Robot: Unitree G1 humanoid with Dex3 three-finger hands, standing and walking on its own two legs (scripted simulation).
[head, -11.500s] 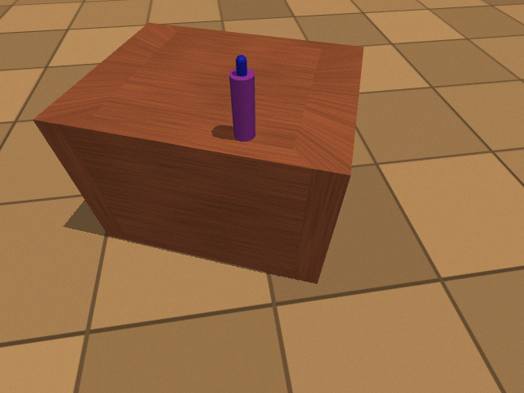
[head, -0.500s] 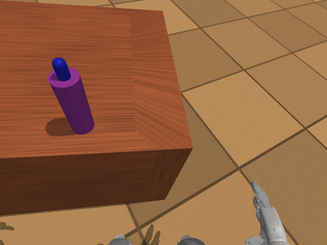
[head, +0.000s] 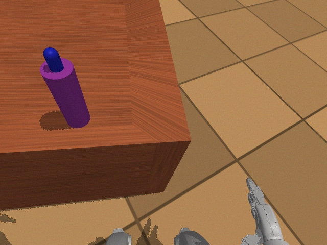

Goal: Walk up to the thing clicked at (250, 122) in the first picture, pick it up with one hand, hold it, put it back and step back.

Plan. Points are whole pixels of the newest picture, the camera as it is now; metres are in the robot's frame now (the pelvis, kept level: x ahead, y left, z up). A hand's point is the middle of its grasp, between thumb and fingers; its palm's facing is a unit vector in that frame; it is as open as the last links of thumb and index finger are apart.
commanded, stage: approach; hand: left
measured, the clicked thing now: (66, 91) +0.48 +0.21 +0.06
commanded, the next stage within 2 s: close in in 0.16 s
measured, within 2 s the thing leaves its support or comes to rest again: neither
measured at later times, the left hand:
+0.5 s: hand (59, 101) +0.49 +0.24 +0.01, palm faces +0.17 -0.98 +0.05, open 17.5 cm
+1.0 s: hand (74, 104) +0.49 +0.20 +0.00, palm faces +0.16 -0.99 +0.02, open 17.6 cm
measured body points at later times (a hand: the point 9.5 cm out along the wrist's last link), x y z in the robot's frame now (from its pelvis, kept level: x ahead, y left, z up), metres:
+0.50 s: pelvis -0.01 +0.00 -0.03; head +0.13 +0.04 +0.40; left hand +0.48 +0.29 +0.01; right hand +0.13 -0.28 -0.04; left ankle +0.02 +0.11 -0.67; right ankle -0.01 -0.16 -0.67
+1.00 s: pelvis -0.02 -0.01 -0.03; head +0.12 +0.04 +0.39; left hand +0.47 +0.26 +0.00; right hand +0.14 -0.28 -0.03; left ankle +0.02 +0.11 -0.67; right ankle -0.01 -0.16 -0.67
